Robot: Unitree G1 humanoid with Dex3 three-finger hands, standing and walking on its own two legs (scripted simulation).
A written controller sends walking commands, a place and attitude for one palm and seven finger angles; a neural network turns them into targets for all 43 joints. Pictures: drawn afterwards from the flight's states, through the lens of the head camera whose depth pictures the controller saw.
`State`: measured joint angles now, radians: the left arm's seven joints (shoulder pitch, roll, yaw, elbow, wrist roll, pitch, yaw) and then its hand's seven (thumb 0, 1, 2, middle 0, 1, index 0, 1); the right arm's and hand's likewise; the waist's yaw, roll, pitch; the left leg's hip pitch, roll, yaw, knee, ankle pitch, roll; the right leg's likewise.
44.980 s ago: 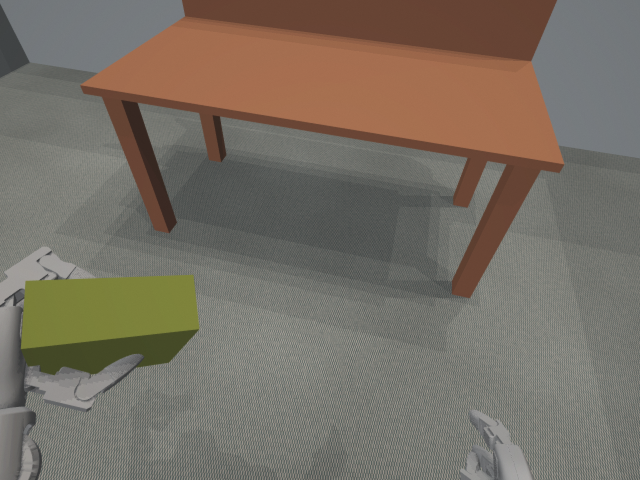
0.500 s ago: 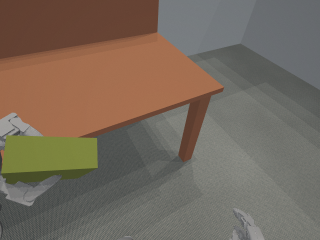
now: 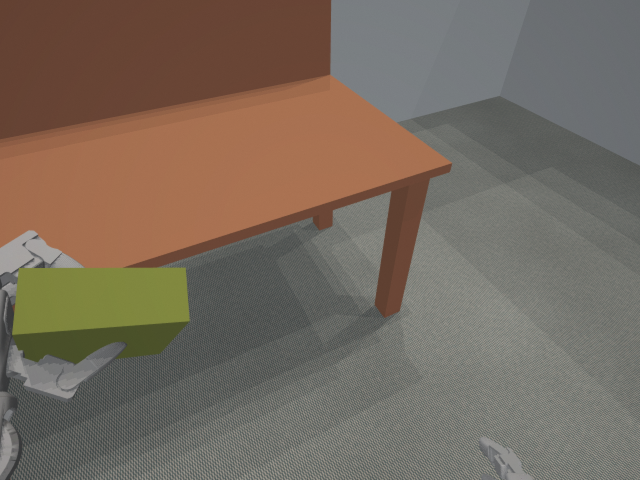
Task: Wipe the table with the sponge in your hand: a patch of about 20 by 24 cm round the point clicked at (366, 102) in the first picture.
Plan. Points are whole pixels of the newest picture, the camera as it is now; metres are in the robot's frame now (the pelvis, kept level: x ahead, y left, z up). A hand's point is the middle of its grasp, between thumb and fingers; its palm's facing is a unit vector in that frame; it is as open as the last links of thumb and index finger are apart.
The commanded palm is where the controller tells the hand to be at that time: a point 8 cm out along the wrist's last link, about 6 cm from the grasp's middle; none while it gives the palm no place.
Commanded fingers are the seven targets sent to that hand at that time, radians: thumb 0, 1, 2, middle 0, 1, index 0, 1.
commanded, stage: stop stepping back and stand still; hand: left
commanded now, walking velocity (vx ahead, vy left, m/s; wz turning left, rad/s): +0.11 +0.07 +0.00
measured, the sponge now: (127, 318) +0.23 +0.20 +0.16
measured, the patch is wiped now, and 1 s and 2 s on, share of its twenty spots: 1.00 1.00 1.00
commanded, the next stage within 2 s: stand and wait in 0.24 s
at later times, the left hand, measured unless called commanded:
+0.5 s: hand (91, 327) +0.21 +0.22 +0.18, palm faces +0.38 -0.85 -0.36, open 9.5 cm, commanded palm +0.16 +0.27 +0.21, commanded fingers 0.00 0.10 1.30 -1.20 -1.60 -1.20 -1.60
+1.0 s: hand (76, 298) +0.24 +0.25 +0.19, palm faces +0.36 -0.86 -0.35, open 9.5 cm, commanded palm +0.19 +0.29 +0.21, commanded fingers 0.00 0.10 1.30 -1.20 -1.60 -1.20 -1.60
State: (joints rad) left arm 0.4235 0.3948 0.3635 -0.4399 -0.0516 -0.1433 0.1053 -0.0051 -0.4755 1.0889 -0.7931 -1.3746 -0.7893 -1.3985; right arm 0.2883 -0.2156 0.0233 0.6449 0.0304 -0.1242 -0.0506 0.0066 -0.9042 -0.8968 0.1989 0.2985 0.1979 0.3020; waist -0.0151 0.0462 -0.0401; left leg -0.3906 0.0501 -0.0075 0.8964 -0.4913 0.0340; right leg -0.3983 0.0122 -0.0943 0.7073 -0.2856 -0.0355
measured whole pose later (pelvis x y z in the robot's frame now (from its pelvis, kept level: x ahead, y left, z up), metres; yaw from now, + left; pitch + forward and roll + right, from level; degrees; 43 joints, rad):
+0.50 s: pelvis +0.00 -0.01 +0.02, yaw +1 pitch +0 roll -1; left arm 0.47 0.33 0.31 -0.48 -0.05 -0.12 0.13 -0.01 -0.48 1.09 -0.79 -1.38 -0.79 -1.40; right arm 0.23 -0.22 0.00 0.67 0.02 -0.10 -0.05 0.01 -0.91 -0.90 0.20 0.30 0.20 0.30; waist -0.01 0.03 -0.01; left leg -0.38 0.02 -0.01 0.84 -0.40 0.02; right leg -0.31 0.01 -0.08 0.58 -0.26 -0.04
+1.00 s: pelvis +0.02 +0.01 +0.03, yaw -1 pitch +0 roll -1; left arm 0.48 0.36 0.30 -0.48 -0.06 -0.12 0.15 -0.01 -0.48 1.09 -0.79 -1.38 -0.79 -1.40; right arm 0.16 -0.19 0.03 0.58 0.01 -0.08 -0.07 0.01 -0.91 -0.90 0.20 0.30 0.20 0.30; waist 0.00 0.00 -0.02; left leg -0.23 0.02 0.02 0.49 -0.26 0.01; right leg -0.21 0.00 -0.05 0.44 -0.22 0.00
